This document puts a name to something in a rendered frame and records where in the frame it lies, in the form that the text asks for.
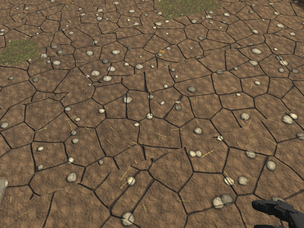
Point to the robot right hand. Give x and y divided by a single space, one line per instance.
281 210

